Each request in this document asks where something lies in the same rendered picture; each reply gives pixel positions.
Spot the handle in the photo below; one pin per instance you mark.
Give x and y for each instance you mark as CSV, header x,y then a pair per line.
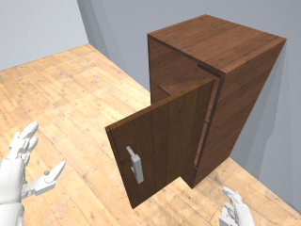
x,y
137,167

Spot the cupboard door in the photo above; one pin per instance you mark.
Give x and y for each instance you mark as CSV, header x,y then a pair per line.
x,y
165,136

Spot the robot right hand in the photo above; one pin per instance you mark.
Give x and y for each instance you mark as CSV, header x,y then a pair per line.
x,y
240,213

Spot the left robot forearm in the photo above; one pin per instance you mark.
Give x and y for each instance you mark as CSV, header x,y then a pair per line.
x,y
11,214

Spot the robot left hand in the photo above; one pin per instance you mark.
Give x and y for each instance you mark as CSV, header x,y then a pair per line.
x,y
12,169

